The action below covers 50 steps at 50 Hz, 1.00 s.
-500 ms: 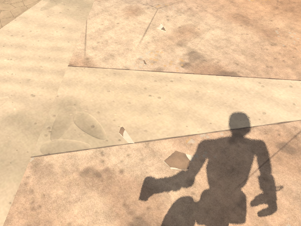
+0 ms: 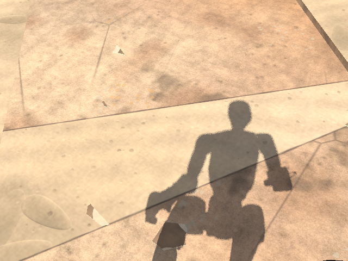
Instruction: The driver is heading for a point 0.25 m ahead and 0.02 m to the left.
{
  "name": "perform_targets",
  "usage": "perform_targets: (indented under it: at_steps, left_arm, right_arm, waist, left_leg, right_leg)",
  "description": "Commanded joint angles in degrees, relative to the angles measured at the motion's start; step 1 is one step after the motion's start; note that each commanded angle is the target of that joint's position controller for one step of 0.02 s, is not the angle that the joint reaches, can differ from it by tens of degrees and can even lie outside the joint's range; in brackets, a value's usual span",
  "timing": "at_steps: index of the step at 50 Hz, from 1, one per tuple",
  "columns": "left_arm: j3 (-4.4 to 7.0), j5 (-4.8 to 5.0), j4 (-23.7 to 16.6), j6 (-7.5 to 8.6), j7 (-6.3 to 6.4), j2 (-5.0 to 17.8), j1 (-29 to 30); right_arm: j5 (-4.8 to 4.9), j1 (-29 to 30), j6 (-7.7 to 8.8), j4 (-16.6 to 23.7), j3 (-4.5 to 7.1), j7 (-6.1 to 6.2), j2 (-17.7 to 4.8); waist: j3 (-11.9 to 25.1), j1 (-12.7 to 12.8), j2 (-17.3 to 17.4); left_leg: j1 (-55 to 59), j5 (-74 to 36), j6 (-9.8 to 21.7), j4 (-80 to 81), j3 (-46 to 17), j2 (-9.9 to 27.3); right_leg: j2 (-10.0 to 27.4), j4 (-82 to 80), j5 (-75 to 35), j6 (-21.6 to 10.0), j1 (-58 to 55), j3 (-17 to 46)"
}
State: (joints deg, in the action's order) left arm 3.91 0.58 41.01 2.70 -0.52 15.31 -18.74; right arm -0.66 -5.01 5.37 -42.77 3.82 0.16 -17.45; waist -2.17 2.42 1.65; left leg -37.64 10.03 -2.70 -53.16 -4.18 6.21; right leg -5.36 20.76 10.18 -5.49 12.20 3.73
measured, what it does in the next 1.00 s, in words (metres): walks ahead: left foot, then right foot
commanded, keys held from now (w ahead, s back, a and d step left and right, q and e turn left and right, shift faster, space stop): no key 1.00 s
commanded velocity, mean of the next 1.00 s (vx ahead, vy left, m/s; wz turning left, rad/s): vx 0.12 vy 0.00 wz -0.14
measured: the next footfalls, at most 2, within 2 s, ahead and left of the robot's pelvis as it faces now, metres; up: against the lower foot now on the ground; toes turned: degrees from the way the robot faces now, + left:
left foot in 0.20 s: +0.31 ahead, +0.14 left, +0.00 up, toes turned -6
right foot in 0.52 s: +0.22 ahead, -0.11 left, +0.00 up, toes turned -4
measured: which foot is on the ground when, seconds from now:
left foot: up 0.00-0.18, down 0.20-1.00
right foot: down 0.00-0.22, up 0.24-0.50, down 0.52-1.00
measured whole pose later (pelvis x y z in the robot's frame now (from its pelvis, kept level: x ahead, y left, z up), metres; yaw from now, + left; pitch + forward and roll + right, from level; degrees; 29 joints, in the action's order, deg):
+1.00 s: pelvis +0.23 +0.02 -0.01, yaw -6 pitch -1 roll +0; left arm 2.1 -0.4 49.5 0.3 1.8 12.5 -14.1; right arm 0.0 -6.3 -0.3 -55.7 1.6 0.8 -13.6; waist -1.8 -0.4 -0.1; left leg -15.9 14.6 -0.4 -31.6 0.2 0.4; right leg 0.3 31.5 20.5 0.8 9.9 2.1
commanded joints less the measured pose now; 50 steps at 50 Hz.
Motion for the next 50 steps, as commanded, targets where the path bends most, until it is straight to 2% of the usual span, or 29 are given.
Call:
perform_targets:
  at_steps: [1,3,6,8,9,10,11,12,13,14,15,16,17,18,20,22,23,24,25,26,27,28,29,30,33,37,42,50]
  left_arm:
    - [2.73,0.26,-4.14,0.85,1.21,10.04,2.06]
    - [2.74,0.20,-3.06,0.38,1.56,10.00,0.28]
    - [2.45,0.25,-1.51,-0.28,1.90,9.12,-2.02]
    - [2.29,-0.05,-1.35,-0.58,2.15,8.57,-1.28]
    - [2.14,-0.08,-1.51,-0.70,2.21,8.08,0.02]
    - [1.81,-0.16,-1.91,-0.71,2.18,7.08,0.85]
    - [0.93,-1.13,-3.14,-0.47,2.08,4.59,-1.13]
    - [0.04,-0.54,-1.40,-0.32,2.01,2.68,-10.20]
    - [0.42,0.00,-0.40,-0.64,1.70,6.24,-12.63]
    - [1.33,0.58,-0.62,-1.63,1.82,9.38,-7.51]
    - [1.42,0.48,-1.38,-2.79,2.20,9.47,-2.59]
    - [1.41,0.03,-1.93,-3.90,2.45,8.80,-0.37]
    - [1.28,-0.20,-2.05,-4.81,2.61,7.66,0.11]
    - [0.80,-0.24,-1.58,-5.24,2.73,5.92,-0.57]
    - [0.07,-0.68,-0.34,-4.93,2.94,3.59,-1.38]
    - [0.08,-0.75,0.82,-4.64,2.78,3.70,-1.86]
    - [0.07,-0.87,1.46,-4.62,2.60,3.54,-2.16]
    - [0.03,-1.23,1.77,-4.66,2.39,3.37,-1.82]
    - [0.01,-2.06,1.08,-4.68,2.31,3.97,-0.11]
    - [0.17,-2.52,-0.23,-4.68,2.46,5.84,1.83]
    - [0.99,-1.97,0.36,-4.70,2.55,9.02,3.27]
    - [0.61,-1.89,0.39,-4.21,2.36,6.65,4.04]
    - [0.08,-2.17,0.67,-3.61,2.33,4.95,4.43]
    - [-0.01,-2.18,0.81,-3.04,2.32,4.65,4.84]
    - [-0.09,-1.46,1.65,-1.71,2.30,4.44,3.50]
    - [-0.10,-1.20,2.48,-1.60,2.39,4.56,2.65]
    - [-0.21,-1.03,3.80,-1.81,2.44,4.22,2.53]
    - [-0.38,-0.97,6.91,-1.87,2.56,3.56,2.78]
  right_arm:
    - [-0.05,3.08,0.34,3.73,0.29,-0.21,-2.49]
    - [0.03,5.93,0.77,4.38,-0.10,-0.87,-2.00]
    - [0.14,6.65,1.31,4.93,0.28,-1.78,-3.31]
    - [-0.25,4.68,1.68,4.61,0.84,-2.08,-4.69]
    - [-0.54,1.91,1.95,3.81,1.07,-2.08,-4.98]
    - [-1.23,-1.36,2.32,2.93,1.37,-1.89,-5.78]
    - [-2.49,-4.88,2.67,3.15,1.86,-1.65,-9.07]
    - [-2.80,-8.58,1.76,2.42,1.87,-1.43,-9.50]
    - [-0.50,-10.73,0.82,1.11,1.06,-1.86,-5.90]
    - [0.50,-8.06,0.12,1.68,0.52,-2.03,-4.56]
    - [0.12,-4.69,-0.62,2.10,-0.19,-1.93,-3.17]
    - [-0.27,-1.13,-1.16,2.37,-0.94,-1.92,-1.89]
    - [-0.59,1.29,-1.67,2.29,-1.10,-1.80,-1.85]
    - [-0.84,2.76,-2.20,2.05,-0.83,-1.71,-2.64]
    - [-0.98,2.53,-2.65,1.35,-0.45,-1.27,-3.55]
    - [-0.31,1.70,-2.95,0.52,-0.42,-0.88,-3.86]
    - [0.08,2.20,-3.21,0.34,-0.56,-0.75,-3.74]
    - [0.35,2.31,-3.43,0.10,-0.87,-0.69,-3.15]
    - [0.28,1.11,-3.45,-0.59,-1.44,-0.78,-1.75]
    - [-0.21,0.37,-3.41,-1.09,-1.81,-0.95,-1.08]
    - [-0.40,-1.01,-3.51,-1.02,-1.40,-1.02,-1.82]
    - [-0.66,0.34,-3.54,-1.30,-1.42,-0.85,-2.28]
    - [-0.40,0.23,-3.54,-1.51,-1.45,-0.71,-1.89]
    - [-0.20,-0.47,-3.62,-2.19,-1.53,-0.47,-1.44]
    - [-0.20,-1.85,-3.56,-3.63,-1.53,-0.25,-1.21]
    - [0.22,-1.52,-3.75,-5.28,-1.42,-0.25,-1.37]
    - [0.48,-1.22,-4.46,-7.65,-1.22,0.12,-1.81]
    - [0.68,-0.52,-5.37,-11.44,-0.96,0.98,-2.31]
  waist:
    - [2.34,-0.90,-5.73]
    - [2.33,0.64,-6.86]
    - [3.41,1.32,-7.63]
    - [4.22,0.09,-8.36]
    - [5.02,-1.59,-8.48]
    - [6.79,-3.37,-7.49]
    - [13.53,-3.37,-1.62]
    - [21.75,-2.32,10.89]
    - [25.72,-2.53,11.59]
    - [19.63,-3.67,6.47]
    - [14.71,-3.54,3.26]
    - [10.50,-2.39,2.69]
    - [8.02,-0.96,4.53]
    - [6.42,-0.23,6.43]
    - [7.67,-0.50,7.82]
    - [10.23,-0.42,6.62]
    - [10.25,0.16,5.98]
    - [9.55,0.47,5.44]
    - [8.20,0.05,4.12]
    - [6.06,-0.95,1.55]
    - [2.81,-3.83,-4.72]
    - [1.29,-2.76,-5.42]
    - [0.85,-2.99,-6.05]
    - [0.75,-3.27,-6.38]
    - [2.48,-3.09,-5.23]
    - [3.91,-2.64,-3.26]
    - [4.18,-2.63,-1.90]
    - [3.60,-2.84,-1.82]
  left_leg:
    - [3.53,-10.68,-1.18,12.31,1.55,-2.70]
    - [7.61,-16.51,-0.88,18.61,3.00,-4.93]
    - [9.46,-17.78,0.98,22.73,1.99,-6.02]
    - [10.84,-14.49,2.90,24.91,1.41,-6.07]
    - [14.08,-15.32,4.06,27.16,2.03,-6.29]
    - [20.33,-22.87,5.31,29.98,2.77,-5.60]
    - [33.89,-44.23,8.81,25.25,-3.99,2.77]
    - [50.53,-56.60,19.85,23.50,-18.69,15.59]
    - [51.33,-43.16,22.28,26.00,-27.36,18.19]
    - [45.67,-29.30,20.07,28.53,-24.80,15.48]
    - [39.28,-20.37,17.64,30.67,-20.59,12.74]
    - [32.17,-13.61,16.46,33.04,-17.64,10.92]
    - [26.03,-8.75,14.90,35.27,-14.57,8.53]
    - [21.41,-7.21,13.65,36.76,-10.62,5.64]
    - [19.91,-10.67,13.94,36.59,-6.85,3.97]
    - [21.04,-8.48,14.35,35.82,-6.41,4.64]
    - [19.98,-3.82,13.75,35.55,-5.80,4.35]
    - [18.10,3.06,12.36,35.69,-5.26,3.51]
    - [15.73,11.09,9.55,36.01,-4.90,2.18]
    - [13.84,17.28,6.68,34.58,-3.64,0.36]
    - [15.96,16.85,4.50,33.59,0.57,-3.57]
    - [19.91,13.26,3.51,31.05,1.62,-4.27]
    - [21.66,10.38,3.79,29.67,1.72,-4.20]
    - [22.45,8.08,4.37,28.78,1.66,-3.93]
    - [23.24,0.33,4.98,26.72,2.38,-4.21]
    - [25.16,-6.90,4.89,25.15,2.49,-3.98]
    - [26.60,-10.25,4.74,24.41,2.35,-3.78]
    - [27.96,-10.95,4.45,24.68,2.26,-3.67]
  right_leg:
    - [11.24,-7.08,-13.93,-8.25,1.43,8.90]
    - [10.53,-4.94,-18.26,-6.49,2.04,7.26]
    - [12.40,-0.21,-20.08,-5.04,-2.46,9.79]
    - [13.66,4.25,-22.09,-3.97,-6.10,12.30]
    - [13.01,7.37,-23.66,-3.04,-6.74,12.48]
    - [10.17,12.41,-25.26,-1.26,-6.09,11.34]
    - [6.01,23.36,-14.19,1.39,-0.09,9.68]
    - [-0.27,41.41,19.51,5.92,13.16,6.33]
    - [0.89,47.86,31.41,7.30,17.21,8.39]
    - [2.93,51.28,28.40,8.47,19.79,8.55]
    - [4.53,50.43,25.52,9.16,20.44,6.38]
    - [6.25,46.52,23.33,9.49,19.29,5.27]
    - [7.94,40.35,21.72,9.53,15.60,4.06]
    - [7.73,33.86,20.72,9.60,11.26,1.76]
    - [7.04,25.21,18.00,9.40,5.31,-0.55]
    - [6.97,17.67,9.22,8.64,0.59,-1.26]
    - [6.63,13.09,4.10,7.98,-2.39,-2.06]
    - [6.24,9.11,0.54,7.10,-5.20,-2.60]
    - [7.55,6.75,-1.49,5.89,-6.85,-0.86]
    - [11.18,4.35,-0.37,4.14,-6.17,3.21]
    - [10.94,4.45,11.10,2.15,1.80,3.71]
    - [9.79,2.93,16.96,2.26,6.61,3.08]
    - [9.63,2.11,16.43,3.24,8.08,2.88]
    - [9.34,2.25,13.13,4.18,8.05,2.57]
    - [9.18,4.54,3.54,5.01,4.88,2.13]
    - [8.66,6.16,-2.48,4.90,3.10,1.46]
    - [8.15,6.58,-6.05,4.91,1.98,0.81]
    - [7.52,5.59,-7.25,5.00,1.04,-0.14]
